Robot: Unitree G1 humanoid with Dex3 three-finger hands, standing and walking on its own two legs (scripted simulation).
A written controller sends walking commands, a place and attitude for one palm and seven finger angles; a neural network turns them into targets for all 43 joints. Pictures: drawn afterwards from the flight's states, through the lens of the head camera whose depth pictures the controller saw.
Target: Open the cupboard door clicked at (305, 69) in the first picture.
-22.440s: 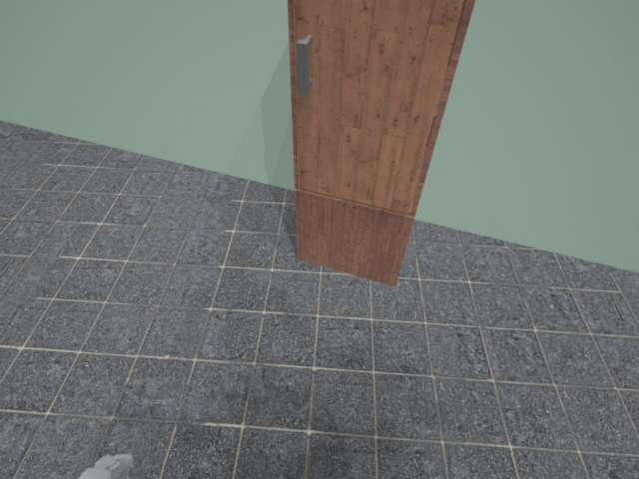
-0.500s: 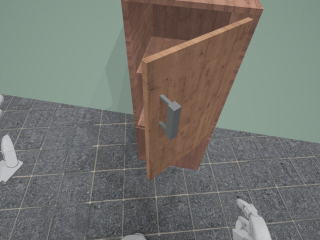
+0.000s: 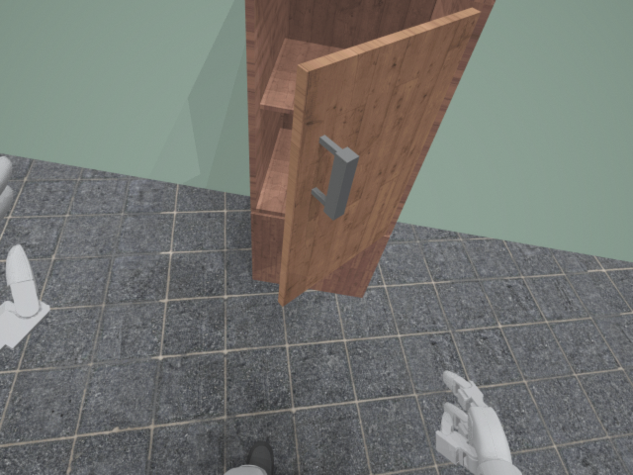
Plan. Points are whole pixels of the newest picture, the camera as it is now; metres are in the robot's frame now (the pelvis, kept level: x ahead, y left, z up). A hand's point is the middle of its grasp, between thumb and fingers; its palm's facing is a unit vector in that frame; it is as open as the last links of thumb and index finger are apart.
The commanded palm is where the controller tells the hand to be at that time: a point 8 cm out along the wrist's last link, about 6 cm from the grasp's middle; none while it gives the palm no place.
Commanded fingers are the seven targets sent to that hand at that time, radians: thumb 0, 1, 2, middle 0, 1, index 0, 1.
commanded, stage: stop stepping back and stand still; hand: left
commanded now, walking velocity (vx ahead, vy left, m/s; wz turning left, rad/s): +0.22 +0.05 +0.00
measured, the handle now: (330, 177) +0.52 +0.03 +0.06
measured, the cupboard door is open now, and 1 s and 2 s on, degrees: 48 48 48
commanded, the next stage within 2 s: let the arm hang, fingers relaxed in 1.66 s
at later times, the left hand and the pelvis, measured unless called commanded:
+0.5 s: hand (60, 440) +0.13 +0.21 +0.15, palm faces +0.35 -0.82 -0.45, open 7.5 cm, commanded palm +0.05 +0.26 +0.18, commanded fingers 0.00 0.90 0.90 -0.20 -0.30 -0.20 -0.30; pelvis -0.10 -0.03 -0.02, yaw -2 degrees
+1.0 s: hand out of the picture +0.09 +0.24 +0.16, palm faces +0.40 -0.79 -0.46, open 7.5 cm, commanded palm +0.03 +0.29 +0.18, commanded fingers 0.00 0.90 0.90 -0.20 -0.30 -0.20 -0.30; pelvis -0.11 -0.01 +0.00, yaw +0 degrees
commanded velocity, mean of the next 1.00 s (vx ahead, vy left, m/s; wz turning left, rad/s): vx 0.16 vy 0.07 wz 0.00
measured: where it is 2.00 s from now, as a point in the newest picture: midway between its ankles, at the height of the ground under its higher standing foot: outside the picture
